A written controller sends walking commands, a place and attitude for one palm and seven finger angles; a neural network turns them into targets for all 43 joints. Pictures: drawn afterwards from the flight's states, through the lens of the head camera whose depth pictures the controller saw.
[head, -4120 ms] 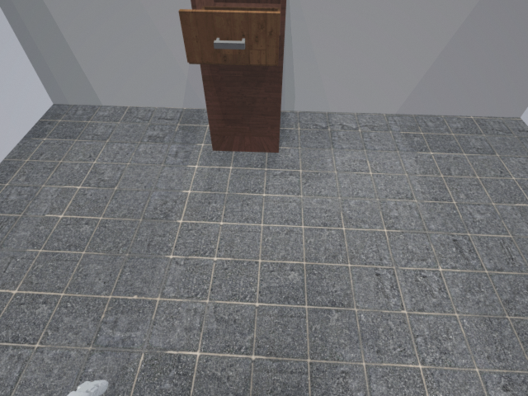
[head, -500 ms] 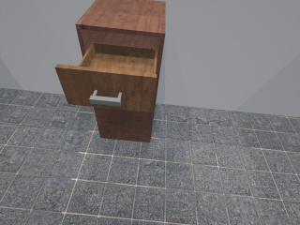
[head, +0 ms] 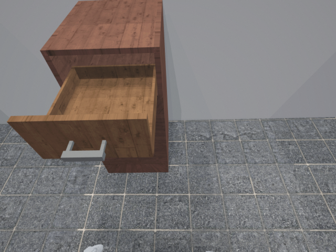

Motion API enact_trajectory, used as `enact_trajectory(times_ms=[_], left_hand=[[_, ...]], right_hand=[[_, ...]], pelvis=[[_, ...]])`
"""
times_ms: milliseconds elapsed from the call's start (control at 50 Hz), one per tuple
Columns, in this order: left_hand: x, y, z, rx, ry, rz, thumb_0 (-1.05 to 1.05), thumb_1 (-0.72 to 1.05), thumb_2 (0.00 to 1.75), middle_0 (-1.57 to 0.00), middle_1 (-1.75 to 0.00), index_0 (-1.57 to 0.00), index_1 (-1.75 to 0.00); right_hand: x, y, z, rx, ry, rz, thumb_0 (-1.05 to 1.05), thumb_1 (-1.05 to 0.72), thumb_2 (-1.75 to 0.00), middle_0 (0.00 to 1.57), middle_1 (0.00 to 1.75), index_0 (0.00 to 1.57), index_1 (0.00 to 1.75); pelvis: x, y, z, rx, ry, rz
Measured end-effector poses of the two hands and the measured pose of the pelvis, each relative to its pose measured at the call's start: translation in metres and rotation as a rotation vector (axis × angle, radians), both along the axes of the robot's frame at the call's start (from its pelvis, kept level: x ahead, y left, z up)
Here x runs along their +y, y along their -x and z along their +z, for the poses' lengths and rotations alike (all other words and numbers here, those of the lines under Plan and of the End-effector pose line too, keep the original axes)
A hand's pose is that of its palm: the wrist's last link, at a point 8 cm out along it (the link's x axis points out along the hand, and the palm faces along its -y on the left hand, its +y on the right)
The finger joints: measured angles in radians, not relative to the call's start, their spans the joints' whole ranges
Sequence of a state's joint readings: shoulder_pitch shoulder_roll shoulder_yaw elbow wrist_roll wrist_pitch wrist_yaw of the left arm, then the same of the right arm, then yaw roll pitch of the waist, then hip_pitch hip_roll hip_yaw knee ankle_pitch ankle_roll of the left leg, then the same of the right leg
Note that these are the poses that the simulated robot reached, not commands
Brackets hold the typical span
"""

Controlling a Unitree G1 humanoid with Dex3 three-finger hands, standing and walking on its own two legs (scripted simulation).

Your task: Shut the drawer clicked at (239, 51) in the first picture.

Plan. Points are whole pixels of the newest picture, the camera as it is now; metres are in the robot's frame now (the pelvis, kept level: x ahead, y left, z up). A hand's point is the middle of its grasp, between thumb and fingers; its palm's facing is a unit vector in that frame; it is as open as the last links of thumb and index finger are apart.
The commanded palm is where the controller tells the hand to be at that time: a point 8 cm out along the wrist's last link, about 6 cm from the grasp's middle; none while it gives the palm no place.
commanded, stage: come to a stop and stand still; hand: left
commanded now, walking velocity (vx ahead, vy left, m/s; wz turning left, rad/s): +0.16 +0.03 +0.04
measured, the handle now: (85, 149) +0.37 +0.24 +0.01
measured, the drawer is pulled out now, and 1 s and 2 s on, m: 0.29 0.29 0.29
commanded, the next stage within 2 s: none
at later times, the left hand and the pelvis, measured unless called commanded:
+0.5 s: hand out of the picture +0.04 +0.20 -0.16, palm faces +0.06 -0.97 -0.23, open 7.3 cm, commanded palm none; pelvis +0.03 +0.01 +0.01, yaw -2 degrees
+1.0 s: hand out of the picture -0.01 +0.15 -0.16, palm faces +0.03 -0.98 -0.19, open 7.3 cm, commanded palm none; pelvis -0.03 -0.02 +0.02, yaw -1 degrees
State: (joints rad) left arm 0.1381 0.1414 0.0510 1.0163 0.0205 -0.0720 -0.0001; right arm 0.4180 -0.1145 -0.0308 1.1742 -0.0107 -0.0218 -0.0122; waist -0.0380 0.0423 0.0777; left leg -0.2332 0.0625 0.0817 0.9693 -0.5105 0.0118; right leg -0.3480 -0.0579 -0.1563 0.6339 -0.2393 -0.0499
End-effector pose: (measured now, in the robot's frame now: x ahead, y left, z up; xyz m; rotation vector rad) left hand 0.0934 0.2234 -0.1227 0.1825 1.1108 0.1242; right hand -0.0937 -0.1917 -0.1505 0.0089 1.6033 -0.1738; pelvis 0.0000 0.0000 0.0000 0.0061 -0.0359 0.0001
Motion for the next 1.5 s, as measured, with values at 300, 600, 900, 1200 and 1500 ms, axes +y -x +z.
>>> enact_trajectory(times_ms=[300, 600, 900, 1200, 1500], left_hand=[[0.022, 0.030, -0.017, 0.204, 0.030, 0.111, 0.00, 0.93, 0.90, -0.20, -0.30, -0.20, -0.30], [0.015, 0.078, -0.004, 0.244, -0.056, 0.095, 0.01, 0.91, 0.90, -0.20, -0.30, -0.20, -0.30], [-0.021, 0.099, -0.006, 0.233, 0.021, 0.075, 0.02, 0.93, 0.90, -0.21, -0.30, -0.20, -0.30], [-0.016, 0.126, -0.010, 0.282, 0.042, 0.067, 0.01, 0.91, 0.90, -0.20, -0.30, -0.20, -0.30], [-0.007, 0.141, -0.008, 0.328, 0.058, 0.086, 0.01, 0.91, 0.90, -0.20, -0.30, -0.20, -0.30]], right_hand=[[-0.027, -0.210, 0.027, -0.388, 0.159, 0.149, 0.01, -0.93, -0.90, 0.19, 0.30, 0.20, 0.30], [-0.028, -0.193, 0.011, -0.432, 0.065, 0.112, 0.01, -0.91, -0.90, 0.20, 0.30, 0.20, 0.30], [-0.056, -0.043, 0.019, -0.126, 0.106, 0.080, 0.00, -0.92, -0.90, 0.19, 0.30, 0.20, 0.30], [-0.016, 0.012, 0.020, -0.054, 0.055, 0.020, 0.01, -0.91, -0.90, 0.19, 0.30, 0.20, 0.30], [0.002, -0.042, 0.019, -0.163, 0.058, 0.052, 0.01, -0.91, -0.90, 0.20, 0.30, 0.20, 0.30]], pelvis=[[0.020, -0.047, 0.007, -0.018, 0.029, -0.005], [-0.003, -0.008, 0.004, -0.008, -0.009, -0.029], [-0.021, 0.022, 0.016, -0.010, 0.005, -0.017], [-0.009, 0.036, 0.016, 0.008, 0.010, -0.032], [0.009, 0.026, 0.017, 0.028, 0.004, -0.034]])
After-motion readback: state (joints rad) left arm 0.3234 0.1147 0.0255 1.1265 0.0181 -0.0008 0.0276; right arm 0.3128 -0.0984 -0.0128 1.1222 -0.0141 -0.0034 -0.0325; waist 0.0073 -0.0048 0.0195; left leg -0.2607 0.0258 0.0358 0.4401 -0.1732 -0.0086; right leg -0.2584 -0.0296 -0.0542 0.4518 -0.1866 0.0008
